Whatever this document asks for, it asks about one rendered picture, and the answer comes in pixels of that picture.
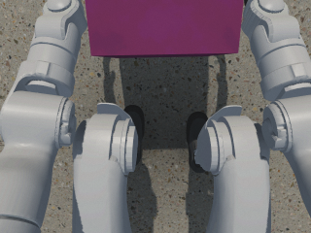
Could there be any robot left forearm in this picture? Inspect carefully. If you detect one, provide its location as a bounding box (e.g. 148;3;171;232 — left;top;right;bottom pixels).
0;0;87;142

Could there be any robot right forearm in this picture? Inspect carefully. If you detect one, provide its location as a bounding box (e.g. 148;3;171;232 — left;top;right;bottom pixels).
241;0;311;102

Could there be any robot left shin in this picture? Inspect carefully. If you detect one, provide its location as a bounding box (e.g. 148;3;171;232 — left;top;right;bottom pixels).
72;102;135;162

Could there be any carton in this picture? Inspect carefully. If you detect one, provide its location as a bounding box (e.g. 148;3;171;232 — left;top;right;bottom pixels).
85;0;244;58

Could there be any robot left upper arm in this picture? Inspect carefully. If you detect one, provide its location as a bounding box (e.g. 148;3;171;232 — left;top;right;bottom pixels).
0;90;77;233

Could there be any robot right upper arm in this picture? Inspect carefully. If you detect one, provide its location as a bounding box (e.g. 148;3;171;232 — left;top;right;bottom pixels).
261;94;311;217

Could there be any right robot thigh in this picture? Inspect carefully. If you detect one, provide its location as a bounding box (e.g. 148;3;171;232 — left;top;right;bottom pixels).
200;116;271;233

